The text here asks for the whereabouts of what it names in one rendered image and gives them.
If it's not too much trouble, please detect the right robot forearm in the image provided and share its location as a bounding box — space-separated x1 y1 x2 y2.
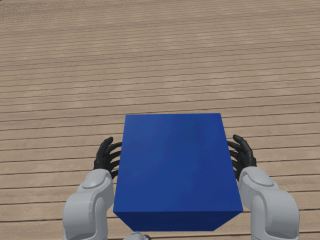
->
238 166 300 240

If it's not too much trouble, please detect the carton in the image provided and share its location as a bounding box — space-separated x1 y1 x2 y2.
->
113 113 244 232

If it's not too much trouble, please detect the robot left hand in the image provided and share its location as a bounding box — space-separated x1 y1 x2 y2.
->
93 136 122 179

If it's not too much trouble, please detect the left robot shin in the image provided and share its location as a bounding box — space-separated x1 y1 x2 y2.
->
131 231 144 236

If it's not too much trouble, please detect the robot right hand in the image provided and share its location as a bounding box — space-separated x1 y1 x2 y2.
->
227 134 257 182

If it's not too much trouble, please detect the left robot forearm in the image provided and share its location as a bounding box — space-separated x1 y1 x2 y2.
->
62 168 115 240

